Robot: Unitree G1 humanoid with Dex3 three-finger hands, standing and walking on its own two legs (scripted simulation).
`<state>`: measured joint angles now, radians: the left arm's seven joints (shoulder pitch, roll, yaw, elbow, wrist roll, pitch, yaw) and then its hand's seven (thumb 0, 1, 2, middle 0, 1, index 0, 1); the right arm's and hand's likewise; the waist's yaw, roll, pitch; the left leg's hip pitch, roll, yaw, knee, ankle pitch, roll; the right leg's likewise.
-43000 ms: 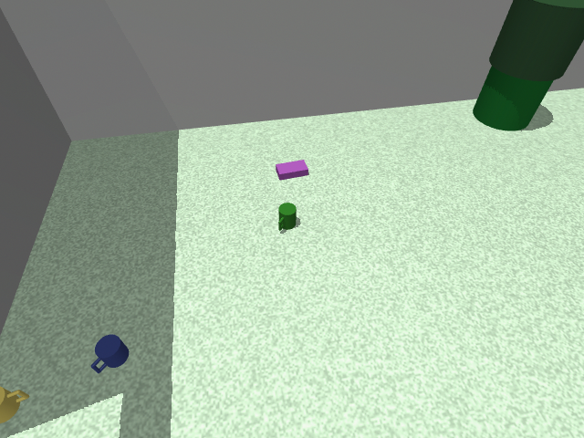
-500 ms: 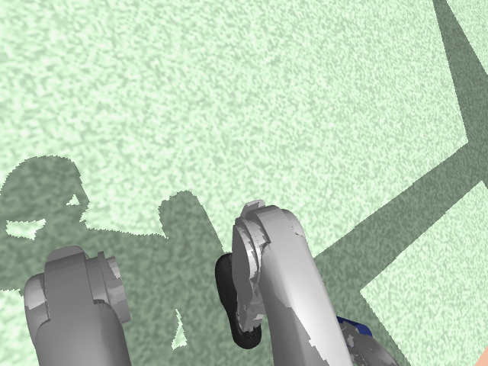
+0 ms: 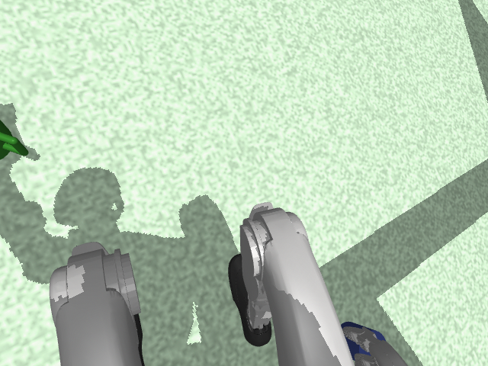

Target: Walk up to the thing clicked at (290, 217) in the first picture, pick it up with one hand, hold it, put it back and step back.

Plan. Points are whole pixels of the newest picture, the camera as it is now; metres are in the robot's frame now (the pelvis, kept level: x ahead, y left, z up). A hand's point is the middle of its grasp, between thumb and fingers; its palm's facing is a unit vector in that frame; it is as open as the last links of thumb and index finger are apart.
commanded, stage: lift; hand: left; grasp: from above
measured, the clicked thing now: out of the picture +0.50 +0.31 -0.19
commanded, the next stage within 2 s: hold in 1.70 s
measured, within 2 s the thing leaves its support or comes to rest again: neither
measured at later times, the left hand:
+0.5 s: hand out of the picture +0.45 +0.34 -0.05, palm faces -0.48 -0.11 -0.87, open 10.6 cm
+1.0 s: hand out of the picture +0.37 +0.29 +0.15, palm faces -0.43 -0.13 -0.89, open 10.6 cm
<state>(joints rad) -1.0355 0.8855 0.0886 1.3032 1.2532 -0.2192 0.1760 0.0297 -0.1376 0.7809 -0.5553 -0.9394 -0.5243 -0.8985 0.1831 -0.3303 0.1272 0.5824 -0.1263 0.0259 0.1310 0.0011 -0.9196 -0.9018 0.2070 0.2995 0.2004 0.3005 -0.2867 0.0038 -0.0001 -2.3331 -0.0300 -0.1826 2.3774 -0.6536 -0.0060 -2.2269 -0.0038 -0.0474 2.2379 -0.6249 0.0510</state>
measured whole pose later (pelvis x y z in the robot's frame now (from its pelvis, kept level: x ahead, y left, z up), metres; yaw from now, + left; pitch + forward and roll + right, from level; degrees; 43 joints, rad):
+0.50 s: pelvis +0.00 +0.00 +0.06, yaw +3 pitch +36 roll -9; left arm -0.81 0.75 0.07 1.00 1.10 -0.18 0.01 0.03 -0.13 0.77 -0.55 -0.94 -0.52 -0.90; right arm 0.20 -0.29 0.03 0.61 -0.05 0.09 0.09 0.00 -0.93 -0.91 0.21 0.30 0.20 0.30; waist -0.19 0.05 -0.12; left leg -2.16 -0.02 -0.12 2.17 -0.66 0.01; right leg -2.08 -0.02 -0.01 2.07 -0.63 0.06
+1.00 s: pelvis +0.02 -0.01 +0.23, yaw +7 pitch +26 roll -4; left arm -0.43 0.55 -0.06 0.70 0.97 -0.05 0.02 0.02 -0.10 0.76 -0.51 -0.97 -0.49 -0.92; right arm 0.16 -0.25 -0.01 0.65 0.01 0.08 -0.01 0.01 -0.91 -0.90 0.21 0.30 0.20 0.30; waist -0.10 0.06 -0.16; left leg -1.49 0.03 -0.07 1.63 -0.59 -0.02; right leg -1.46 -0.02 0.00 1.56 -0.55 0.05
